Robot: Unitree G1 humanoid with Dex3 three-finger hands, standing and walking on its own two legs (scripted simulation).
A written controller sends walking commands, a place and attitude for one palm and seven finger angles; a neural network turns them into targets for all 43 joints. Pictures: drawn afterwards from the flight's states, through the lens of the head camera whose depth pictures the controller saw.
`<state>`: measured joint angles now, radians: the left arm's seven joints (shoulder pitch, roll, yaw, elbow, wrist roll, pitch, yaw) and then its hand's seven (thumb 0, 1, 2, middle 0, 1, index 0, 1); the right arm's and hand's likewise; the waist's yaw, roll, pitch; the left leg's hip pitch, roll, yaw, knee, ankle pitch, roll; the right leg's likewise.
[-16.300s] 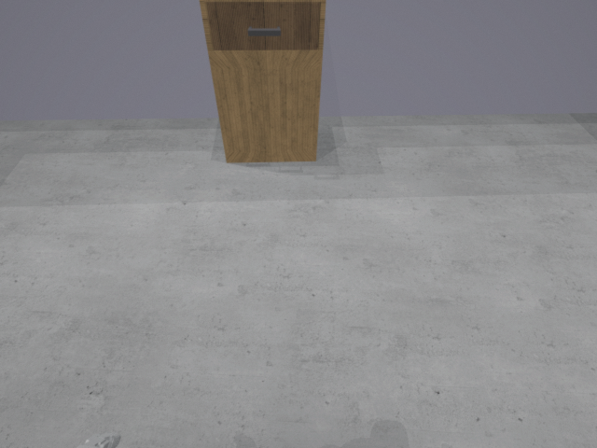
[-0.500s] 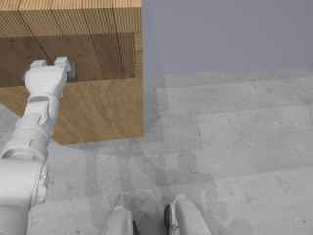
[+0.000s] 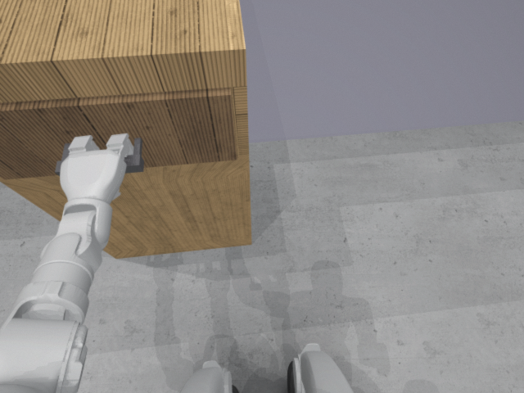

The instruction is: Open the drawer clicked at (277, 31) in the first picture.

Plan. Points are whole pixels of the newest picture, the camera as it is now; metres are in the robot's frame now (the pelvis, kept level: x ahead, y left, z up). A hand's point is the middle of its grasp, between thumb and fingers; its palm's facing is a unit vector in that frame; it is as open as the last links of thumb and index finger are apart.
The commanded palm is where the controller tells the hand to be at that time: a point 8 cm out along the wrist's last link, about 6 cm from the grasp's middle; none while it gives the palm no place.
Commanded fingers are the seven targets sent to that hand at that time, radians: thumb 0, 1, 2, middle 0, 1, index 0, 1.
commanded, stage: pull the drawer open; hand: left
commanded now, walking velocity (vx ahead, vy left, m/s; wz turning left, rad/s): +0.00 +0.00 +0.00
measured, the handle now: (102, 156) +0.49 +0.26 -0.01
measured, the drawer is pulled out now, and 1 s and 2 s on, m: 0.01 0.06 0.19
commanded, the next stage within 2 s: none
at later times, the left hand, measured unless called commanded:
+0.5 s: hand (109, 190) +0.44 +0.25 -0.03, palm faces -0.06 -0.03 -1.00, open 5.4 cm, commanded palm +0.42 +0.25 +0.02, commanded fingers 0.00 0.90 0.90 -0.40 -1.35 -0.40 -1.35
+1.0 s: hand (107, 216) +0.39 +0.24 -0.03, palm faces -0.02 -0.06 -1.00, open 5.3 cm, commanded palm +0.34 +0.24 +0.02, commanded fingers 0.00 0.90 0.90 -0.40 -1.35 -0.40 -1.35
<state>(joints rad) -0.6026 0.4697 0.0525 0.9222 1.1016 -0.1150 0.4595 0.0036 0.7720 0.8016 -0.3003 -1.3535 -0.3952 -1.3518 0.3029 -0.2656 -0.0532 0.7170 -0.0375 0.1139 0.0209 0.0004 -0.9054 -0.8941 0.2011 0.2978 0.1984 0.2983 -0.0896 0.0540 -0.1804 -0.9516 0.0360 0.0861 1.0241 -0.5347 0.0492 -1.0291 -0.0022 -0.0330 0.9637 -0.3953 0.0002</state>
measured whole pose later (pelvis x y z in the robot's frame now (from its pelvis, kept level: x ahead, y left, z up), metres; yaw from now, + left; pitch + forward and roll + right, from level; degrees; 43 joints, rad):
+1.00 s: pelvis -0.01 +0.00 +0.01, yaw -1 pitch +23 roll -1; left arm -0.39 0.42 0.06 0.75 1.09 -0.09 0.49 0.02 0.77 0.79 -0.30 -1.35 -0.41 -1.35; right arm 0.29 -0.26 -0.07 0.71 -0.03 0.12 0.03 0.00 -0.91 -0.89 0.20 0.30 0.20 0.30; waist -0.08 0.05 -0.17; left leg -0.88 0.03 0.09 1.00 -0.52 0.05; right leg -0.97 0.01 0.00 0.94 -0.37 0.01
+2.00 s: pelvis -0.02 -0.03 +0.01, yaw +2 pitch +17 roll +1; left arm -0.03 0.35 -0.01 0.48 1.11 -0.03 0.51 0.00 0.72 0.84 -0.36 -1.35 -0.42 -1.35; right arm 0.17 -0.24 -0.04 0.67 -0.04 0.04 -0.05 0.00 -0.90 -0.89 0.20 0.30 0.20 0.30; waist 0.01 0.04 -0.16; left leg -0.78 0.01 0.03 1.00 -0.51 0.00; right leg -0.87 -0.01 -0.06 1.00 -0.42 -0.05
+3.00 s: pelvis +0.02 -0.02 +0.00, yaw +0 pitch +19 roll +0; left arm 0.47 0.32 -0.02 0.04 1.10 -0.03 0.59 0.02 0.74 0.77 -0.26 -1.34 -0.40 -1.33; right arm 0.12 -0.24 -0.04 0.57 -0.04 0.05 0.01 0.01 -0.91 -0.89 0.20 0.30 0.20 0.30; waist 0.01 0.02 -0.18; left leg -0.76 0.03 0.07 1.01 -0.58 0.02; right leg -0.87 0.01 -0.01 1.01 -0.47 -0.02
